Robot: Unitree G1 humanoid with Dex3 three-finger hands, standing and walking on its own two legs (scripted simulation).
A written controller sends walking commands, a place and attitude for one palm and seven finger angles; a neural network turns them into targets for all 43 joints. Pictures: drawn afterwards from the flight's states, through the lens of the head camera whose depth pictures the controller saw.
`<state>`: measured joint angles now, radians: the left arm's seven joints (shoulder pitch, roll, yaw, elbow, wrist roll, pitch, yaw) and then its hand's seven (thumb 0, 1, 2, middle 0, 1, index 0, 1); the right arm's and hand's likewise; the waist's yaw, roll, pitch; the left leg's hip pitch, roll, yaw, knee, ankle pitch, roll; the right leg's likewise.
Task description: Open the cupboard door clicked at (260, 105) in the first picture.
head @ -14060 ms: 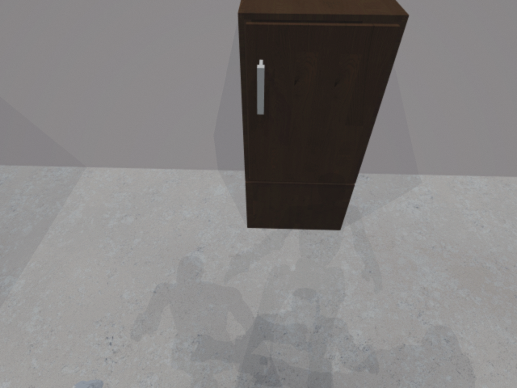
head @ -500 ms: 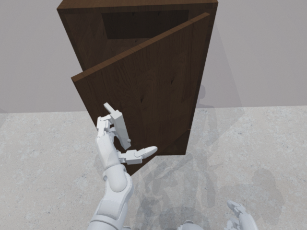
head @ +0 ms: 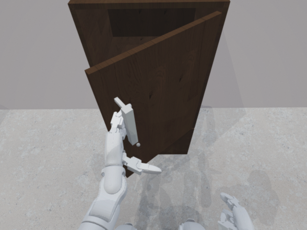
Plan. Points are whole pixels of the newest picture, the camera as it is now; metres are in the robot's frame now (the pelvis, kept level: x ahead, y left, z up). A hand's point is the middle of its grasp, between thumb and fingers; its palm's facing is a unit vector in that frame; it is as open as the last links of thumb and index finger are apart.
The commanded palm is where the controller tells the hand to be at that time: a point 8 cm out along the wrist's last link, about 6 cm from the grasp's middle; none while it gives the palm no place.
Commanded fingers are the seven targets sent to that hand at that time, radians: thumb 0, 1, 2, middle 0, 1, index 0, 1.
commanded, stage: slide the hand sideways off the handle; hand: left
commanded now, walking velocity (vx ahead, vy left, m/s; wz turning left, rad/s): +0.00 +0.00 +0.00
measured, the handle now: (126, 122) +0.38 +0.10 +0.06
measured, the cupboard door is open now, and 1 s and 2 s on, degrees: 39 40 40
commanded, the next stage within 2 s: draw the hand back to the body in 1.08 s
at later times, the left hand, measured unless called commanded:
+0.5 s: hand (124, 162) +0.27 +0.09 +0.06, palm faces -0.01 -1.00 -0.02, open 16.3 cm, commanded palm +0.24 +0.14 +0.06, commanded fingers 0.00 -0.50 0.30 -0.15 -0.30 -0.15 -0.30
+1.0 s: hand (101, 177) +0.23 +0.13 +0.05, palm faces +0.02 -1.00 -0.05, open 16.3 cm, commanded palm +0.20 +0.19 +0.06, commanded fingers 0.00 -0.50 0.30 -0.15 -0.30 -0.15 -0.30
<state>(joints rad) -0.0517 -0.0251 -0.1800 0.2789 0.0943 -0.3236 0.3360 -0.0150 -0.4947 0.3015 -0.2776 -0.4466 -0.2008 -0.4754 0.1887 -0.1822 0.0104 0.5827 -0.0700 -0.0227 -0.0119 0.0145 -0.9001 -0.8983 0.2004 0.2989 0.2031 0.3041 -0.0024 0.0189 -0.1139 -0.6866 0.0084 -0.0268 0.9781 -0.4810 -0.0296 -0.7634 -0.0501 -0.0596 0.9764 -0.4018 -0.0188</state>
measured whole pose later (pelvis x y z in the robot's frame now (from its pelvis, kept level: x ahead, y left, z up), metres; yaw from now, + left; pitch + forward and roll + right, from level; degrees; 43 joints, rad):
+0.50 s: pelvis +0.01 +0.01 +0.00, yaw -1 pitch +11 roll +0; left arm 0.23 0.05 -0.16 -0.01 -0.02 -0.31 0.11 -0.02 -0.50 0.30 -0.15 -0.30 -0.15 -0.30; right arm 0.25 -0.21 0.02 0.47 -0.02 -0.06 -0.01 0.02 -0.90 -0.90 0.20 0.30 0.20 0.30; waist 0.00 0.03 -0.10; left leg -0.69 0.01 -0.02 1.02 -0.51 -0.02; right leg -0.77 -0.05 -0.05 1.01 -0.42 -0.01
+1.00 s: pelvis +0.01 +0.00 -0.01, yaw +0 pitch +12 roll +0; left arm 0.44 0.13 -0.01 -0.17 -0.13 -0.33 -0.08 -0.02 -0.50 0.30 -0.15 -0.30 -0.16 -0.30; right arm 0.25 -0.23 0.01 0.45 0.00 -0.10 -0.04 0.02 -0.90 -0.90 0.20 0.30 0.20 0.30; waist 0.01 0.03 -0.12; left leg -0.74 0.02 -0.04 1.08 -0.55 -0.03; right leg -0.81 -0.04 -0.07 1.06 -0.47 -0.02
